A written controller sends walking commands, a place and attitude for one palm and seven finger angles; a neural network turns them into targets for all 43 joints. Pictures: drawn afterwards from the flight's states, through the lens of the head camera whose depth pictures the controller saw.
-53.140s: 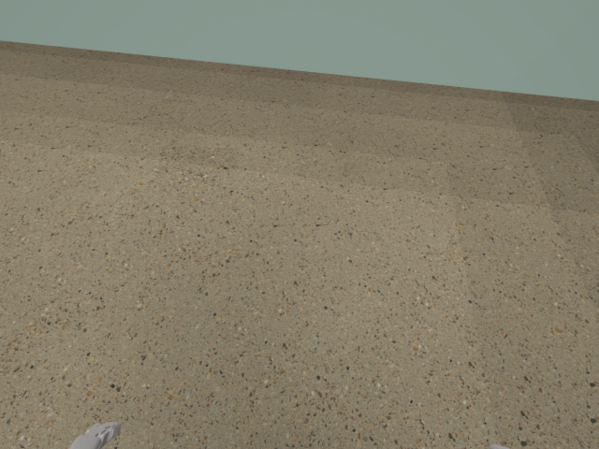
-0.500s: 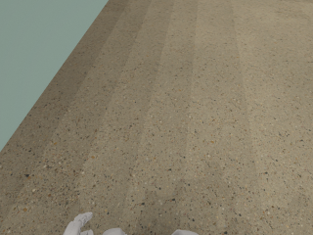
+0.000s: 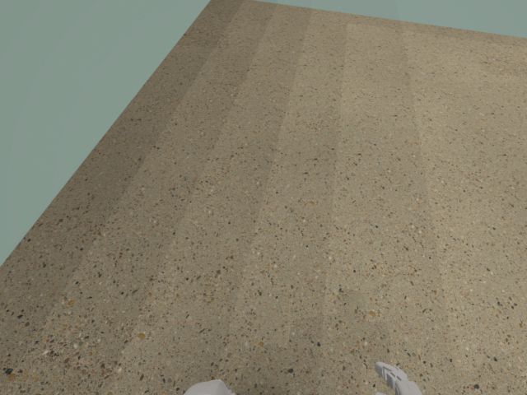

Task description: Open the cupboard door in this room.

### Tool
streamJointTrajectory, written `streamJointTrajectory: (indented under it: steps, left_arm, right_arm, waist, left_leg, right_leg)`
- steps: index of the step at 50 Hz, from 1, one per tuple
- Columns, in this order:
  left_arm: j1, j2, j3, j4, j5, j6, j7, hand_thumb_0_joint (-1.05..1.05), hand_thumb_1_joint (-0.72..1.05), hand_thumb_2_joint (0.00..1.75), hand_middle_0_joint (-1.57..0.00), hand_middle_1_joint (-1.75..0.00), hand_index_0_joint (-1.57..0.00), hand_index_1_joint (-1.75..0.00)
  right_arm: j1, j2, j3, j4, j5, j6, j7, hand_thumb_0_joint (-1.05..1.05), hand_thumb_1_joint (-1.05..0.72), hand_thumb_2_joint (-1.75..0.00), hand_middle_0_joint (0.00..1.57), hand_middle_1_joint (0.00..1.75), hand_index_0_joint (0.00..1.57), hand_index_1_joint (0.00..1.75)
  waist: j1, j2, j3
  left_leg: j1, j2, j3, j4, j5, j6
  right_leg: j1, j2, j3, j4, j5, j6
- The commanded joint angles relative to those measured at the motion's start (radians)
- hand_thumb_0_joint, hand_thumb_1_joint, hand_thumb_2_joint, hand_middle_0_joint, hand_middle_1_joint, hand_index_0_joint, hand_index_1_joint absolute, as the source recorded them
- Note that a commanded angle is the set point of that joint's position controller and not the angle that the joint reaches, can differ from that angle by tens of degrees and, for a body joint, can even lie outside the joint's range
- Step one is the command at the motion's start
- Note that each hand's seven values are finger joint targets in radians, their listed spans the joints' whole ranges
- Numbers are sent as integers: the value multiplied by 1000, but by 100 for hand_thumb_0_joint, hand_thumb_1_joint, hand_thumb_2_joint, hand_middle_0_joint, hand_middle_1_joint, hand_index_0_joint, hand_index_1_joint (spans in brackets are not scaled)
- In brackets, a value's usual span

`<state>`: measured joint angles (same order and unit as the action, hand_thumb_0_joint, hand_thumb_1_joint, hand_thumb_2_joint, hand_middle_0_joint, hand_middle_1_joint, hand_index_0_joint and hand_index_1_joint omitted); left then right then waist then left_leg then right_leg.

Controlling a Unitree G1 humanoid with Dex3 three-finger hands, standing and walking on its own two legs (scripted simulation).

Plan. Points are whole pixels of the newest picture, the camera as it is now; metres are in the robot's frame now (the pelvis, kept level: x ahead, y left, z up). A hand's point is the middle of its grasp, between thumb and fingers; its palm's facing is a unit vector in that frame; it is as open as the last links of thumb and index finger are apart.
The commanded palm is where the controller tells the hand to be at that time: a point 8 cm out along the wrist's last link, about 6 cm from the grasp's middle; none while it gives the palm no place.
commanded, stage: walk to a spot facing it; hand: left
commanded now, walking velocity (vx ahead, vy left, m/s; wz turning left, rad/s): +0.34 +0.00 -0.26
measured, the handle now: out of the picture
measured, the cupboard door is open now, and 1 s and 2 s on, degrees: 47 47 47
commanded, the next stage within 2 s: turn to face it in 0.16 s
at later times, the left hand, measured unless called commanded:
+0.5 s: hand (224, 264) +0.37 +0.12 -0.15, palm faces -0.09 -0.97 -0.21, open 7.4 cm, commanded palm none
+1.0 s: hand (180, 286) +0.32 +0.20 -0.15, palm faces +0.30 -0.92 -0.26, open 7.4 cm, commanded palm none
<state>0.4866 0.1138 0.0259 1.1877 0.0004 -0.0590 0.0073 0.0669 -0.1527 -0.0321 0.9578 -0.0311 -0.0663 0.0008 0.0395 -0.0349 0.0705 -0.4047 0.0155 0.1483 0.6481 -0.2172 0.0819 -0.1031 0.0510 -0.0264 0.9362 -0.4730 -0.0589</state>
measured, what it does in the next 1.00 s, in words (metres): walks ahead: right foot, then left foot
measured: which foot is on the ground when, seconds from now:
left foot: down 0.00-0.42, up 0.44-0.78, down 0.80-1.00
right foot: up 0.00-0.38, down 0.40-0.80, up 0.82-1.00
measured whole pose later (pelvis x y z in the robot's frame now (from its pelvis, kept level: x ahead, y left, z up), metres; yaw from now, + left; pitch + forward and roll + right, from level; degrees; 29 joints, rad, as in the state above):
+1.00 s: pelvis +0.29 -0.04 +0.01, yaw +15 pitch +3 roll -1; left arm 0.15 0.26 0.09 0.94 0.02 0.04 0.01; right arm 0.18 -0.22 -0.05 0.90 -0.03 0.02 -0.01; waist 0.00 -0.03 0.06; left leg -0.37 0.02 0.03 0.55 -0.23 0.01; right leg -0.52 -0.07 -0.03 1.12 -0.41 0.08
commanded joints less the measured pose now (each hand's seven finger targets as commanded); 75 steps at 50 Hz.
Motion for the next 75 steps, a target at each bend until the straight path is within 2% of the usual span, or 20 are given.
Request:
streamJointTrajectory:
  steps: [1,4,9,14,18,19,21,22,29,35,38,40,42,48,56,57,58,59,64,75]
  left_arm:
    - [-153,104,37,-154,20,-27,-5,0,90,90,-20,-30,-20,-30]
    - [-90,36,30,-131,34,14,-25,0,90,90,-20,-30,-20,-30]
    - [-183,33,34,-169,31,36,-33,0,90,90,-20,-30,-20,-30]
    - [-367,54,25,-224,23,34,-39,0,90,90,-20,-30,-20,-30]
    - [-235,109,22,-190,23,9,-19,0,90,90,-20,-30,-20,-30]
    - [-133,155,34,-160,26,-1,-12,0,90,90,-20,-30,-20,-30]
    - [29,316,69,-119,15,-15,4,0,90,90,-20,-30,-20,-30]
    - [-32,299,55,-146,7,-10,12,0,90,90,-20,-30,-20,-30]
    - [-345,182,41,-252,18,18,28,0,90,90,-20,-30,-20,-30]
    - [-343,203,74,-279,31,32,24,0,90,90,-20,-30,-20,-30]
    - [-333,209,81,-285,24,46,17,0,90,90,-20,-30,-20,-30]
    - [-361,129,59,-359,9,65,8,0,90,90,-20,-30,-20,-30]
    - [-418,163,64,-393,22,67,4,0,90,90,-20,-30,-20,-30]
    - [-338,174,65,-331,18,74,-4,0,90,90,-20,-30,-20,-30]
    - [-220,200,62,-326,7,63,6,0,90,90,-20,-30,-20,-30]
    - [-178,259,74,-320,17,53,13,0,90,90,-20,-30,-20,-30]
    - [-156,373,96,-324,34,47,22,0,90,90,-20,-30,-20,-30]
    - [-176,378,85,-331,26,50,27,0,90,90,-20,-30,-20,-30]
    - [-288,244,54,-360,20,40,30,0,90,90,-20,-30,-20,-30]
    - [-186,304,84,-324,29,42,25,0,90,90,-20,-30,-20,-30]
  right_arm:
    - [282,-148,-37,50,6,-5,-26,0,-90,-90,20,30,20,30]
    - [280,-78,-13,73,6,-32,-30,0,-90,-90,20,30,20,30]
    - [343,-92,-10,97,13,-30,-28,0,-90,-90,20,30,20,30]
    - [440,-98,3,127,2,-13,-33,0,-90,-90,20,30,20,30]
    - [442,-124,8,155,12,0,-36,0,-90,-90,20,30,20,30]
    - [420,-121,6,148,21,-1,-34,0,-90,-90,20,30,20,30]
    - [511,-84,-2,127,44,9,-35,0,-90,-90,20,30,20,30]
    - [446,-85,-2,116,46,22,-36,0,-90,-90,20,30,20,30]
    - [379,-4,-11,100,20,106,-3,0,-90,-90,20,30,20,30]
    - [234,-36,-30,1,16,103,13,0,-90,-90,20,30,20,30]
    - [272,-95,-44,-17,9,91,16,0,-90,-90,20,30,20,30]
    - [350,-287,-83,-27,-5,77,1,0,-90,-90,20,30,20,30]
    - [299,-306,-85,-54,-5,76,-13,0,-90,-90,20,30,20,30]
    - [156,-264,-69,-103,5,62,-22,0,-90,-90,20,30,20,30]
    - [64,-285,-90,-126,12,96,-6,0,-90,-90,20,30,20,30]
    - [57,-238,-86,-139,22,98,-1,0,-90,-90,20,30,20,30]
    - [45,-162,-73,-168,26,99,6,0,-90,-90,20,30,20,30]
    - [11,-208,-79,-170,17,102,9,0,-90,-90,20,30,20,30]
    - [46,-157,-64,-104,17,123,29,0,-90,-90,20,30,20,30]
    - [-35,-140,-42,-130,23,107,30,0,-90,-90,20,30,20,30]
  waist:
    - [-94,102,-4]
    - [-23,110,23]
    - [-17,137,-2]
    - [-73,145,61]
    - [1,123,-51]
    - [49,78,-127]
    - [66,-202,-394]
    - [61,-168,-350]
    - [-95,-84,-102]
    - [-67,-124,-74]
    - [-100,23,-111]
    - [-146,493,-116]
    - [-117,245,-145]
    - [-54,161,-158]
    - [-10,161,-159]
    - [12,10,-163]
    - [30,-314,-142]
    - [31,-278,-111]
    - [-52,-177,-91]
    - [-6,-155,-120]
  left_leg:
    - [258,383,-468,-415,17,132]
    - [166,277,-217,-450,183,41]
    - [229,221,-23,-436,453,11]
    - [268,239,9,-395,607,8]
    - [291,234,-47,-177,775,-1]
    - [208,197,-38,-49,664,-30]
    - [-75,-8,-26,508,-453,-109]
    - [-74,40,-135,597,-451,-105]
    - [-6,94,-83,462,-184,-138]
    - [-10,91,-44,201,-185,-135]
    - [169,61,-37,-85,-8,-126]
    - [270,429,-602,-321,505,96]
    - [205,414,-549,-330,271,146]
    - [246,229,-340,-281,362,52]
    - [67,161,-387,-184,193,14]
    - [-71,76,-325,-73,13,-45]
    - [-246,-85,-146,196,-323,-134]
    - [-232,-38,-191,440,-423,-123]
    - [-216,18,-141,530,-206,-160]
    - [5,-5,-22,35,-197,-126]
  right_leg:
    - [-537,-127,80,494,121,21]
    - [-481,-146,53,368,232,46]
    - [-489,-151,-11,111,355,55]
    - [-428,-119,-77,-185,395,31]
    - [-119,-69,-94,-369,413,12]
    - [75,-106,-65,-400,620,9]
    - [461,-581,325,-425,1297,-198]
    - [325,-567,283,-483,1194,-209]
    - [-206,-400,-98,-627,619,-53]
    - [-170,-439,-133,-561,469,-48]
    - [-196,-402,-183,-353,366,11]
    - [-523,-155,-170,101,-252,145]
    - [-515,-164,3,272,-110,114]
    - [-480,-130,17,175,85,147]
    - [-81,-63,-39,-435,206,131]
    - [58,-183,72,-596,216,103]
    - [108,-476,390,-696,273,-9]
    - [-24,-574,412,-682,383,-88]
    - [27,-356,13,-547,757,-27]
    - [104,-437,-81,-424,931,-37]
